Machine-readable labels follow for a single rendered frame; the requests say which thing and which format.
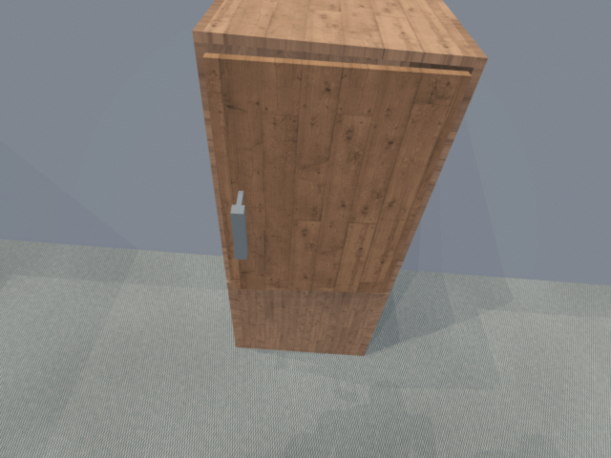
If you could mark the handle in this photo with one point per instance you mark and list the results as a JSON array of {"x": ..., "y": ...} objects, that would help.
[{"x": 238, "y": 223}]

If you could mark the cupboard door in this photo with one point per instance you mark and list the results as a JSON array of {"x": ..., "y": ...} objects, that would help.
[{"x": 333, "y": 159}]

